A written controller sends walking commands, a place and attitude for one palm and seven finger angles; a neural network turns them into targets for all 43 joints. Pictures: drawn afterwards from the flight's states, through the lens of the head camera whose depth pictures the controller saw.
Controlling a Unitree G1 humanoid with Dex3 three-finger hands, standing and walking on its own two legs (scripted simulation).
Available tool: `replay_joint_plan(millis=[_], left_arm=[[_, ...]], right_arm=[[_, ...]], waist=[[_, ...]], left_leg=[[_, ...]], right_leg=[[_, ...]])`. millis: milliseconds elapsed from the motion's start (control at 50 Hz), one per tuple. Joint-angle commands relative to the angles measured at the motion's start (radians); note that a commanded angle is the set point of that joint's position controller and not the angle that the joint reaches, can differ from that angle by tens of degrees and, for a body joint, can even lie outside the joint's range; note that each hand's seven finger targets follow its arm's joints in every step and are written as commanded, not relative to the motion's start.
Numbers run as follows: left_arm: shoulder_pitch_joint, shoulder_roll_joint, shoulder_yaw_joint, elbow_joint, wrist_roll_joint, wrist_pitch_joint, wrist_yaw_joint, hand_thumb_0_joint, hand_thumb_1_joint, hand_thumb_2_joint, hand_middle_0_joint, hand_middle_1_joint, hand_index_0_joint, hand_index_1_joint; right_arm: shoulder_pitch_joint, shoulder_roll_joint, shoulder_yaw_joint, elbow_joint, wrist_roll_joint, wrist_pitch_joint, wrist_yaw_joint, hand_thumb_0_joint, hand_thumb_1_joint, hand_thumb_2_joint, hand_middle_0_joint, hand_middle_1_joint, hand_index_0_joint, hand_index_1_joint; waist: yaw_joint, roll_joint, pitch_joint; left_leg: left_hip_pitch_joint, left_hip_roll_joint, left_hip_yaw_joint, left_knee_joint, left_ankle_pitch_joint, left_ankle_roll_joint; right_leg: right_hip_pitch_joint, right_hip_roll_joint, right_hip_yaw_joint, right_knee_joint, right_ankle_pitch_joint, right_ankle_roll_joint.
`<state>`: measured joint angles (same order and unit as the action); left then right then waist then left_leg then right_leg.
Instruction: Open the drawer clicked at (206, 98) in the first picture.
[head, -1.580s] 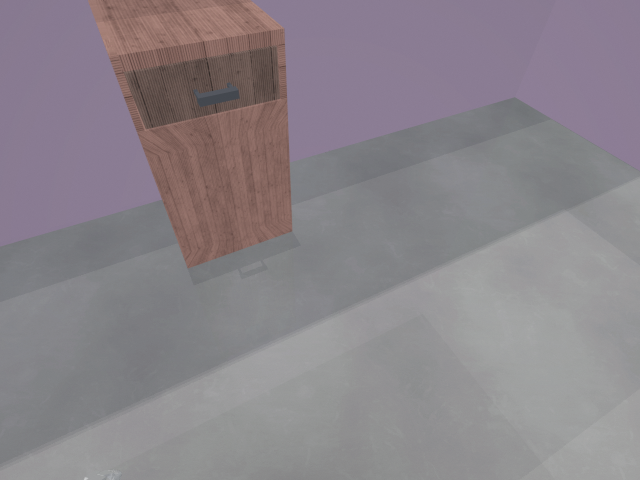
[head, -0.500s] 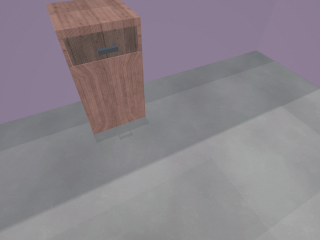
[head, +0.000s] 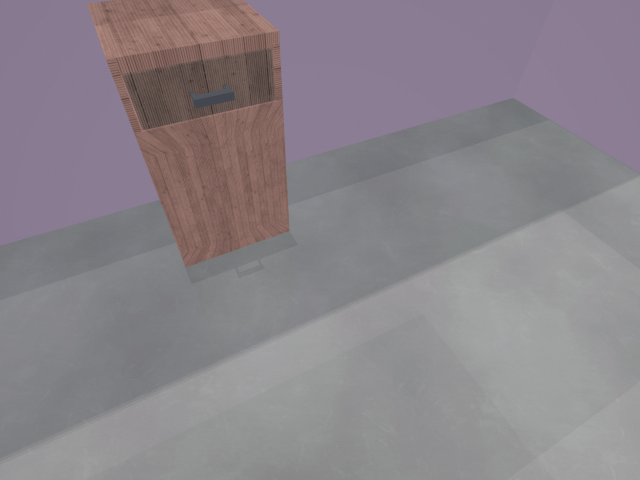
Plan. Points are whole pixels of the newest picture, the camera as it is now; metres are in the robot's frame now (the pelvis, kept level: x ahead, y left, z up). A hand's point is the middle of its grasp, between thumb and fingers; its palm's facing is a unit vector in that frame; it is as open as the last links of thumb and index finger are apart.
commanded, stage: walk to a spot facing it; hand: left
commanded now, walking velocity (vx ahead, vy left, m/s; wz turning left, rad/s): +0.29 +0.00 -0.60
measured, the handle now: (211, 94) +1.08 +0.38 -0.07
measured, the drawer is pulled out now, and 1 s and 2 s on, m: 0.00 0.00 0.00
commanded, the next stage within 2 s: turn to face it in 1.26 s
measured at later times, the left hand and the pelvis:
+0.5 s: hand out of the picture +0.08 +0.14 -0.17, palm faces -0.13 -0.97 -0.18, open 7.4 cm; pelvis +0.10 -0.04 +0.00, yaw -12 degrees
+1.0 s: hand (273, 285) +0.50 +0.12 -0.17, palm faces -0.41 -0.89 -0.20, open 7.4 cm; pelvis +0.32 -0.02 +0.00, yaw -29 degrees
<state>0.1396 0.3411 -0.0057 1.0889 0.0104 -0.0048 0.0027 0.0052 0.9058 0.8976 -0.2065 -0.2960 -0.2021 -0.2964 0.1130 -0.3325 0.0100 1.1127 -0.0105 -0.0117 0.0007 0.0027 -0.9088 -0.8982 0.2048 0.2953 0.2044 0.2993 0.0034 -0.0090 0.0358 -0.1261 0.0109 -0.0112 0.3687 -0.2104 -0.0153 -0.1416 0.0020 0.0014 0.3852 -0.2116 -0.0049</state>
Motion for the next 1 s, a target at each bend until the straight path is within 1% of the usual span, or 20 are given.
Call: replay_joint_plan(millis=[0, 100, 160, 200, 240, 260, 280, 300, 340, 420, 600, 620, 660, 680, 700, 720, 740, 780, 840, 980], left_arm=[[0.04, 0.086, 0.021, -0.038, 0.004, 0.009, 0.008, 0.0, 0.9, 0.9, -0.2, -0.3, -0.2, -0.3], [0.073, 0.075, 0.051, -0.112, 0.013, 0.024, -0.023, 0.0, 0.9, 0.9, -0.2, -0.3, -0.2, -0.3], [0.047, 0.008, 0.062, -0.166, 0.013, 0.009, -0.037, 0.0, 0.9, 0.9, -0.2, -0.3, -0.2, -0.3], [0.072, -0.011, 0.07, -0.173, 0.01, -0.003, -0.045, 0.0, 0.9, 0.9, -0.2, -0.3, -0.2, -0.3], [0.278, -0.016, 0.082, -0.108, 0.017, -0.014, -0.044, 0.0, 0.9, 0.9, -0.2, -0.3, -0.2, -0.3], [0.422, 0.104, 0.108, -0.07, 0.026, -0.033, -0.026, 0.0, 0.9, 0.9, -0.2, -0.3, -0.2, -0.3], [0.502, 0.136, 0.107, -0.057, 0.002, -0.037, -0.007, 0.0, 0.9, 0.9, -0.2, -0.3, -0.2, -0.3], [0.478, 0.106, 0.104, -0.06, 0.003, -0.042, 0.005, 0.0, 0.9, 0.9, -0.2, -0.3, -0.2, -0.3], [0.367, 0.045, 0.085, -0.087, 0.01, -0.048, 0.008, 0.0, 0.9, 0.9, -0.2, -0.3, -0.2, -0.3], [0.333, 0.003, 0.08, -0.088, 0.014, -0.065, 0.009, 0.0, 0.9, 0.9, -0.2, -0.3, -0.2, -0.3], [0.357, -0.006, 0.089, -0.059, 0.021, -0.063, 0.021, 0.0, 0.9, 0.9, -0.2, -0.3, -0.2, -0.3], [0.346, -0.002, 0.093, -0.064, 0.02, -0.061, 0.021, 0.0, 0.9, 0.9, -0.2, -0.3, -0.2, -0.3], [0.302, 0.013, 0.101, -0.074, 0.011, -0.061, 0.018, 0.0, 0.9, 0.9, -0.2, -0.3, -0.2, -0.3], [0.289, 0.002, 0.103, -0.084, 0.006, -0.061, 0.014, 0.0, 0.9, 0.9, -0.2, -0.3, -0.2, -0.3], [0.322, -0.061, 0.103, -0.098, -0.005, -0.057, 0.003, 0.0, 0.9, 0.9, -0.2, -0.3, -0.2, -0.3], [0.315, -0.094, 0.098, -0.129, -0.008, -0.065, -0.008, 0.0, 0.9, 0.9, -0.2, -0.3, -0.2, -0.3], [0.26, -0.078, 0.095, -0.131, 0.0, -0.057, -0.003, 0.0, 0.9, 0.9, -0.2, -0.3, -0.2, -0.3], [0.164, -0.085, 0.101, -0.149, 0.016, -0.043, -0.028, 0.0, 0.9, 0.9, -0.2, -0.3, -0.2, -0.3], [0.2, -0.121, 0.104, -0.145, 0.025, 0.004, -0.045, 0.0, 0.9, 0.9, -0.2, -0.3, -0.2, -0.3], [-0.002, -0.13, 0.094, -0.232, 0.03, 0.023, -0.062, 0.0, 0.9, 0.9, -0.2, -0.3, -0.2, -0.3]], right_arm=[[0.041, -0.083, -0.019, -0.037, -0.008, 0.002, -0.012, 0.0, -0.9, -0.9, 0.2, 0.3, 0.2, 0.3], [0.107, -0.141, -0.061, -0.082, -0.013, 0.007, -0.014, 0.0, -0.9, -0.9, 0.2, 0.3, 0.2, 0.3], [0.156, -0.158, -0.087, -0.101, -0.011, -0.018, -0.019, 0.0, -0.9, -0.9, 0.2, 0.3, 0.2, 0.3], [0.135, -0.133, -0.087, -0.109, -0.013, -0.025, -0.019, 0.0, -0.9, -0.9, 0.2, 0.3, 0.2, 0.3], [0.081, -0.093, -0.081, -0.126, -0.013, -0.024, -0.017, 0.0, -0.9, -0.9, 0.2, 0.3, 0.2, 0.3], [0.056, -0.009, -0.064, -0.175, 0.001, -0.026, -0.009, 0.0, -0.9, -0.9, 0.2, 0.3, 0.2, 0.3], [-0.04, -0.016, -0.06, -0.23, -0.006, -0.039, -0.004, 0.0, -0.9, -0.9, 0.2, 0.3, 0.2, 0.3], [-0.089, -0.017, -0.064, -0.234, -0.005, -0.044, -0.003, 0.0, -0.9, -0.9, 0.2, 0.3, 0.2, 0.3], [-0.051, 0.008, -0.068, -0.211, -0.012, -0.043, 0.003, 0.0, -0.9, -0.9, 0.2, 0.3, 0.2, 0.3], [0.015, 0.059, -0.075, -0.189, -0.01, -0.023, 0.013, 0.0, -0.9, -0.9, 0.2, 0.3, 0.2, 0.3], [-0.125, 0.094, -0.074, -0.269, -0.002, -0.042, 0.026, 0.0, -0.9, -0.9, 0.2, 0.3, 0.2, 0.3], [-0.116, 0.089, -0.074, -0.27, -0.001, -0.047, 0.023, 0.0, -0.9, -0.9, 0.2, 0.3, 0.2, 0.3], [0.042, 0.056, -0.083, -0.221, -0.006, -0.056, 0.004, 0.0, -0.9, -0.9, 0.2, 0.3, 0.2, 0.3], [0.203, 0.007, -0.094, -0.173, -0.01, -0.06, -0.012, 0.0, -0.9, -0.9, 0.2, 0.3, 0.2, 0.3], [0.351, -0.116, -0.124, -0.141, -0.025, -0.064, -0.023, 0.0, -0.9, -0.9, 0.2, 0.3, 0.2, 0.3], [0.414, -0.161, -0.125, -0.132, -0.021, -0.059, -0.02, 0.0, -0.9, -0.9, 0.2, 0.3, 0.2, 0.3], [0.332, -0.118, -0.115, -0.138, -0.012, -0.059, -0.025, 0.0, -0.9, -0.9, 0.2, 0.3, 0.2, 0.3], [0.19, 0.008, -0.087, -0.172, -0.014, -0.068, -0.021, 0.0, -0.9, -0.9, 0.2, 0.3, 0.2, 0.3], [0.139, 0.058, -0.075, -0.168, -0.015, -0.084, -0.026, 0.0, -0.9, -0.9, 0.2, 0.3, 0.2, 0.3], [0.254, 0.03, -0.082, -0.133, -0.011, -0.092, -0.024, 0.0, -0.9, -0.9, 0.2, 0.3, 0.2, 0.3]], waist=[[-0.003, 0.006, -0.066], [-0.015, 0.094, 0.093], [-0.035, 0.201, 0.082], [-0.006, 0.157, 0.07], [0.09, 0.032, 0.017], [0.136, -0.338, -0.023], [0.161, -0.32, -0.004], [0.147, -0.179, 0.036], [0.07, -0.033, 0.077], [0.015, -0.067, 0.045], [0.048, -0.126, 0.044], [0.044, -0.125, 0.042], [-0.037, -0.101, -0.021], [-0.101, -0.057, -0.106], [-0.142, 0.177, -0.243], [-0.127, 0.306, -0.271], [-0.111, 0.229, -0.205], [-0.047, 0.142, 0.015], [0.025, 0.147, 0.039], [-0.014, 0.091, 0.061]], left_leg=[[0.018, 0.103, -0.027, -0.01, -0.043, 0.019], [-0.056, 0.193, -0.128, -0.082, -0.458, 0.087], [0.017, 0.351, -0.23, -0.15, -0.318, 0.189], [-0.014, 0.347, -0.129, -0.065, -0.14, 0.172], [-0.215, 0.226, 0.052, 0.247, -0.123, 0.076], [-0.513, 0.075, 0.197, 0.627, -0.297, -0.002], [-0.635, 0.047, 0.097, 0.77, -0.387, -0.004], [-0.664, 0.083, 0.033, 0.837, -0.314, -0.001], [-0.638, 0.13, 0.013, 0.828, -0.181, -0.015], [-0.544, 0.122, 0.058, 0.716, -0.059, -0.044], [-0.44, 0.075, 0.094, 0.38, -0.007, -0.021], [-0.368, 0.059, 0.103, 0.331, -0.025, -0.012], [-0.107, 0.009, 0.137, 0.186, 0.033, 0.005], [0.143, 0.046, 0.106, 0.144, 0.065, 0.026], [0.386, 0.309, -0.203, 0.121, 0.051, 0.101], [0.393, 0.523, -0.489, -0.035, 0.037, 0.195], [0.267, 0.541, -0.496, -0.117, -0.145, 0.199], [0.008, 0.433, -0.281, -0.156, -0.188, 0.157], [-0.139, 0.348, -0.001, -0.169, -0.051, 0.112], [0.037, 0.334, 0.164, -0.176, 0.165, 0.131]], right_leg=[[-0.041, -0.096, 0.119, -0.046, -0.058, -0.016], [-0.276, 0.003, 0.101, 0.12, -0.334, -0.032], [-0.378, -0.004, -0.02, 0.398, -0.274, -0.007], [-0.304, -0.04, -0.034, 0.339, -0.285, -0.006], [0.039, -0.012, -0.054, 0.109, -0.124, -0.023], [0.242, -0.262, 0.39, -0.089, -0.171, -0.116], [0.224, -0.384, 0.647, -0.192, -0.089, -0.195], [0.179, -0.379, 0.653, -0.188, -0.053, -0.235], [0.096, -0.328, 0.499, -0.164, -0.038, -0.242], [0.022, -0.236, 0.289, -0.162, 0.156, -0.197], [0.083, -0.199, 0.248, -0.101, 0.333, -0.154], [0.059, -0.198, 0.252, -0.074, 0.381, -0.153], [-0.002, -0.141, 0.208, 0.092, 0.54, -0.124], [-0.104, -0.101, 0.182, 0.274, 0.5, -0.096], [-0.299, 0.018, 0.082, 0.582, 0.13, -0.05], [-0.45, 0.08, 0.026, 0.871, -0.358, -0.029], [-0.498, 0.018, 0.073, 0.995, -0.327, -0.033], [-0.532, -0.083, 0.041, 0.997, -0.163, -0.024], [-0.444, -0.121, 0.006, 0.895, -0.066, -0.002], [-0.569, -0.142, -0.057, 0.608, 0.08, 0.035]])
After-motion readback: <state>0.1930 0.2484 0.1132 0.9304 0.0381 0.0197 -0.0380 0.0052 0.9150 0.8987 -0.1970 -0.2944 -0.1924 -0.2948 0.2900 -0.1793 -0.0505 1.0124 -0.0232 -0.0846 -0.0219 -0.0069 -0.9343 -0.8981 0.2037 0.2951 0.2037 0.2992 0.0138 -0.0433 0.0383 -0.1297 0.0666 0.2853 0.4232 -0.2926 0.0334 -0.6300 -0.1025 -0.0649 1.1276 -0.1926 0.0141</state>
